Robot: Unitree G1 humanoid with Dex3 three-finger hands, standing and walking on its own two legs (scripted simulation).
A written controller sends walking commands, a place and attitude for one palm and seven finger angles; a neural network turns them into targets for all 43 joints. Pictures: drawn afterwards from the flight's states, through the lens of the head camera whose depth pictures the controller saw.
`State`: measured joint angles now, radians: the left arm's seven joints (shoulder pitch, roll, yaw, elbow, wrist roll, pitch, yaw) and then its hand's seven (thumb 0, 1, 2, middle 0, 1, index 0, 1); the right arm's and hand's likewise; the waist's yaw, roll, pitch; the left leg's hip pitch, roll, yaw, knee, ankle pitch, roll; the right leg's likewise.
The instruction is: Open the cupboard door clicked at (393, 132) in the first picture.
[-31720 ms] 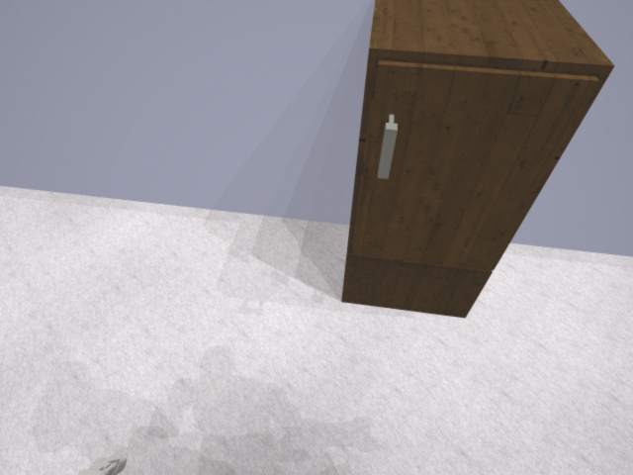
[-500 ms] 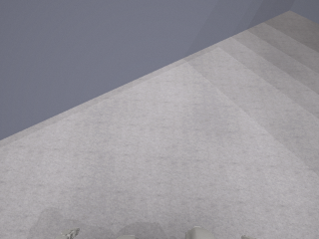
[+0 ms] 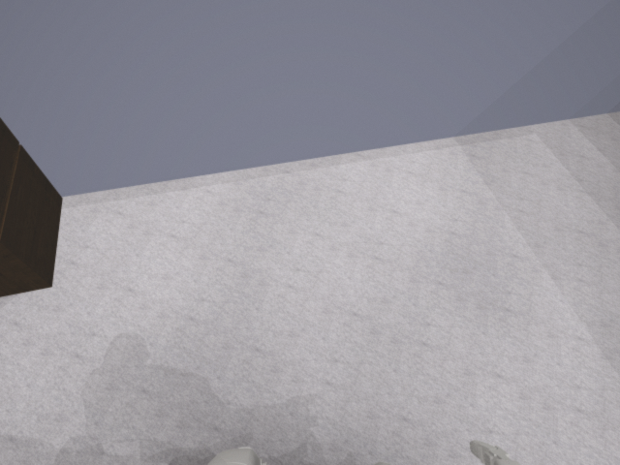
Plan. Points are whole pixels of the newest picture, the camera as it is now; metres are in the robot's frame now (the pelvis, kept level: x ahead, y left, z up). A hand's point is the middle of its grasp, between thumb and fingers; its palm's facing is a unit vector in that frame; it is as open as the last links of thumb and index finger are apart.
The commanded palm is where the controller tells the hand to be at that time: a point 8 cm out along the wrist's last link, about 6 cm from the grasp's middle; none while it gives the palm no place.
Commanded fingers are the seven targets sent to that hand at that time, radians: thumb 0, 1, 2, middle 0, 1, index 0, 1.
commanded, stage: turn to face it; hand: left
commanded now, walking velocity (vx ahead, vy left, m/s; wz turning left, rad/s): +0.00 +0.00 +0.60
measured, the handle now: out of the picture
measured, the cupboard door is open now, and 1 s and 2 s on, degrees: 42 42 42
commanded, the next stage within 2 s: take the last steps up to it in 1.58 s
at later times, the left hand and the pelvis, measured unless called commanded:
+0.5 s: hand out of the picture +0.06 +0.17 -0.14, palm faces +0.26 -0.92 -0.28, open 7.4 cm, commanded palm none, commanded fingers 0.00 0.90 0.90 -0.20 -0.30 -0.20 -0.30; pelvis +0.02 -0.04 +0.01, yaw +17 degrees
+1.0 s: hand out of the picture +0.00 +0.21 -0.14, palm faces +0.56 -0.78 -0.27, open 7.4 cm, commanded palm none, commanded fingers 0.00 0.90 0.90 -0.20 -0.30 -0.20 -0.30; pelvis +0.03 -0.03 +0.02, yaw +34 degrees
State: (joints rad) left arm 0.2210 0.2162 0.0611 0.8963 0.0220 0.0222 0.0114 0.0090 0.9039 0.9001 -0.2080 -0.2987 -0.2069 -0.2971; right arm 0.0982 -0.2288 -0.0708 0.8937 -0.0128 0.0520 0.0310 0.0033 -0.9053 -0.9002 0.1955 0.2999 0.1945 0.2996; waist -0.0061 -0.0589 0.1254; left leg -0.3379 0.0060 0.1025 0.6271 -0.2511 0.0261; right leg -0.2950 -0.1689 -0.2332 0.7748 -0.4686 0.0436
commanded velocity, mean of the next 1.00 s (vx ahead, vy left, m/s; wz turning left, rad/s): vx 0.00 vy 0.00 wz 0.60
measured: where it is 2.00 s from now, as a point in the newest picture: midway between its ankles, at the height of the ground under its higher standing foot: outside the picture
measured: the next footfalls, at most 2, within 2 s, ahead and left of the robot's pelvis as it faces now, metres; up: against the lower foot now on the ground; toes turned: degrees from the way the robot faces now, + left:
right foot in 0.36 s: +0.06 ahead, -0.16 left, +0.00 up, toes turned +10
left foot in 0.70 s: +0.03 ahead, +0.09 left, +0.00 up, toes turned +30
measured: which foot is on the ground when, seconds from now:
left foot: down 0.00-0.36, up 0.38-0.68, down 0.70-1.00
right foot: up 0.00-0.34, down 0.36-0.70, up 0.72-1.00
